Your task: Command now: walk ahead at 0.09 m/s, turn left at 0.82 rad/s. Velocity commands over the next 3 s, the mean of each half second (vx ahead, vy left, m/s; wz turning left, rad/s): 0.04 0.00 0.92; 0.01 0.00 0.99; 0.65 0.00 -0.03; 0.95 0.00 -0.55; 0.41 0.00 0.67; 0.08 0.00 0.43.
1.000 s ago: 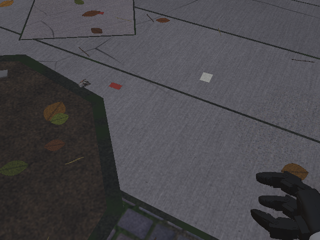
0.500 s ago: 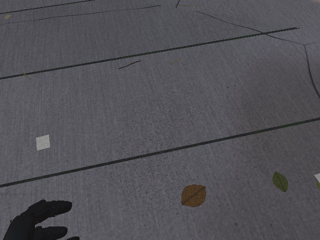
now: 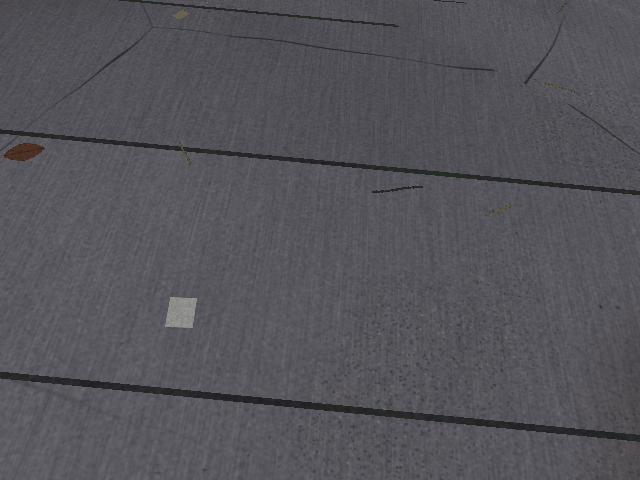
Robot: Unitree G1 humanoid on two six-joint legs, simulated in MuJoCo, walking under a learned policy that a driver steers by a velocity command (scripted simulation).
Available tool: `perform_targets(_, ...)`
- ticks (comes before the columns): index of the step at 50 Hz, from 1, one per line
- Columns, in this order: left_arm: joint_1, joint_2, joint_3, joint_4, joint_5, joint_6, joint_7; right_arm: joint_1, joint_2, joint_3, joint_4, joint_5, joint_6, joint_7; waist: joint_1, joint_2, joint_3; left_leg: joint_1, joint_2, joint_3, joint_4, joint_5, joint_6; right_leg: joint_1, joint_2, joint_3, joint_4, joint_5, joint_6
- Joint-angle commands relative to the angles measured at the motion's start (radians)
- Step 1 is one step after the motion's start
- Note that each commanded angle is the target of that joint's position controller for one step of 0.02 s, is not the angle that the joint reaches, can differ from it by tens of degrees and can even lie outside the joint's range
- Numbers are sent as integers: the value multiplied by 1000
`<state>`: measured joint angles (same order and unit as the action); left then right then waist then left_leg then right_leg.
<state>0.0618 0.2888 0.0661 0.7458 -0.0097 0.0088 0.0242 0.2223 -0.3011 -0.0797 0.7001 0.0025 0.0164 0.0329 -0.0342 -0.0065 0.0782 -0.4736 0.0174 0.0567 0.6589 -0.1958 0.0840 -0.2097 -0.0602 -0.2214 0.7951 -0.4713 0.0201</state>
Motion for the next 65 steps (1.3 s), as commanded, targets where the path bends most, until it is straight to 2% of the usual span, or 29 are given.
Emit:
perform_targets(1,47,103,14,-93,28,-17,-16,121,-275,-75,-92,-26,-38,-3,-5,206,-360,564,312,-759,-334,397,316,-454,141,339,568,-198,22)
perform_targets(2,-9,110,18,-101,5,-23,-18,78,-238,-67,-107,-9,-51,-2,3,117,-297,510,281,-681,-349,263,266,-473,116,350,541,-118,-5)
perform_targets(3,-34,103,20,-87,11,-23,-10,34,-202,-59,-109,18,-49,-8,26,21,-212,428,230,-596,-353,176,204,-481,83,349,457,-46,-10)
perform_targets(4,-55,117,26,-87,24,-20,1,-7,-176,-52,-120,31,-40,-24,39,31,-183,363,197,-542,-354,141,170,-461,62,356,366,16,-10)
perform_targets(5,-66,116,28,-86,24,-17,1,-23,-160,-48,-136,25,-28,-40,48,64,-183,324,155,-512,-357,132,143,-408,66,356,309,57,-6)
perform_targets(7,-57,88,24,-70,17,-18,-3,-19,-170,-54,-158,9,-14,-60,46,82,-207,333,117,-484,-342,201,121,-376,102,351,215,108,17)
perform_targets(11,-67,73,21,-55,8,-15,1,-3,-194,-65,-176,14,7,-84,30,101,-221,333,97,-514,-319,170,110,-363,132,374,77,152,57)
perform_targets(19,-64,109,36,-47,3,-46,-14,-55,-194,-65,-221,10,39,-76,3,190,-189,291,54,-638,-268,110,88,-238,146,396,-152,180,49)
perform_targets(22,12,138,53,-27,0,-59,-25,-100,-192,-61,-242,21,44,-68,39,189,-186,252,13,-676,-215,105,55,-82,129,378,-368,271,26)
perform_targets(23,42,158,62,-19,4,-58,-23,-92,-171,-52,-242,27,45,-65,46,135,-195,196,-36,-637,-145,-33,20,25,63,395,-470,365,2)
perform_targets(24,22,209,69,-37,16,-47,-16,8,-105,-33,-225,20,47,-59,-13,-63,-240,91,-139,-495,52,-357,-25,157,-146,568,-482,392,-81)
perform_targets(25,8,237,68,-46,52,-37,-13,-6,-139,-42,-258,24,38,-56,-27,-264,-173,-86,-215,-322,258,-444,-71,101,-274,776,-537,443,-219)
perform_targets(26,-16,194,63,-65,53,-41,-8,-6,-230,-65,-248,13,29,-50,-23,-225,-141,-131,-117,-289,407,-378,-110,63,-322,777,-536,421,-267)
perform_targets(27,-55,144,49,-83,39,-37,4,-1,-255,-75,-221,17,31,-46,-18,-162,-116,-136,-81,-266,457,-298,-125,45,-259,650,-519,361,-237)
perform_targets(29,-63,125,38,-95,19,-22,26,20,-206,-64,-195,16,46,-47,-1,-107,-92,-176,-57,-221,573,-200,-149,55,-176,501,-502,338,-192)
perform_targets(31,-25,132,33,-92,28,-13,36,-15,-170,-48,-214,28,47,-41,29,-102,-78,-210,-15,-145,575,-159,-167,75,-160,397,-516,431,-206)
perform_targets(36,63,174,46,-79,35,3,24,-95,-126,-27,-252,27,40,-38,98,-132,-123,-233,76,-84,404,-150,-206,228,-220,298,-521,537,-248)
perform_targets(41,25,207,64,-83,21,2,-7,-83,-107,-23,-243,21,48,-24,78,-139,-139,-49,78,-7,187,-119,-171,172,-244,150,-501,604,-220)
perform_targets(44,28,213,74,-73,-8,-9,-29,-79,-118,-35,-241,25,69,-12,59,-149,-147,45,59,26,45,-125,-123,186,-276,108,-437,652,-182)
perform_targets(46,16,193,73,-64,-30,-10,-34,-10,-131,-53,-217,25,77,-9,2,-122,-166,195,24,41,-140,-29,-64,147,-261,50,-306,632,-114)
perform_targets(47,65,154,65,-43,-26,-13,-41,84,-187,-81,-186,20,74,-24,-36,-18,-195,388,12,-27,-242,134,-10,22,-197,1,-127,549,-47)
perform_targets(48,59,89,44,-91,24,-17,-43,147,-342,-120,-188,23,65,-44,-17,311,-189,617,253,-405,-232,676,107,-340,-62,-43,206,-60,45)
perform_targets(49,7,83,36,-144,43,-28,-35,127,-347,-109,-210,-3,25,-33,-21,316,-318,632,353,-671,-269,319,295,-536,32,193,391,-206,64)
perform_targets(50,-59,139,48,-152,16,-40,-37,155,-272,-94,-190,16,-9,-17,-69,185,-289,635,319,-653,-361,-107,273,-604,13,283,415,-124,28)
perform_targets(51,-93,153,55,-163,-11,-57,-42,156,-238,-78,-167,35,-29,-15,-57,153,-199,572,287,-644,-425,-439,228,-633,-1,304,362,-29,-13)
perform_targets(52,-87,171,63,-148,-9,-69,-40,112,-218,-65,-168,42,-36,-17,-29,115,-140,509,267,-634,-450,-509,198,-618,-7,308,308,32,-24)
perform_targets(55,6,155,56,-84,2,-88,-59,41,-141,-20,-174,5,-53,-43,13,174,-130,457,201,-456,-476,-342,148,-521,-16,254,175,252,-5)
perform_targets(58,-17,110,31,-75,-5,-90,-64,88,-166,-18,-140,-2,-77,-46,-16,169,-93,433,182,-347,-497,-250,119,-498,-21,229,46,389,15)
perform_targets(65,-39,113,13,-111,-35,-80,-73,147,-178,-16,-75,-11,-112,-40,-47,122,45,501,285,-224,-582,-216,101,-691,-24,298,7,479,10)
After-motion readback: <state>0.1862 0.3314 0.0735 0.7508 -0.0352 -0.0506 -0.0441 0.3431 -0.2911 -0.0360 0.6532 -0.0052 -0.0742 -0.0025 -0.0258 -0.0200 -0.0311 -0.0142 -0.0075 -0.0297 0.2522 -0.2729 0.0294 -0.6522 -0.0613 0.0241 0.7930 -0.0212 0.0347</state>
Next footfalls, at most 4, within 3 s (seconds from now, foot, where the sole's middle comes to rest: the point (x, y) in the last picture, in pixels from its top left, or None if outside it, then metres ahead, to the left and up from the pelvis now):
0.46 right None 0.24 -0.10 -0.75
0.94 left None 0.05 0.10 -0.75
1.54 right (158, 454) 0.50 0.29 -0.75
2.02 left None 0.76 0.71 -0.75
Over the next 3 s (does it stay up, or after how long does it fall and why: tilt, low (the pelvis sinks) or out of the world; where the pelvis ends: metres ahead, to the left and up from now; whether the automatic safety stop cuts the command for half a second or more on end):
stays up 0.91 0.77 0.02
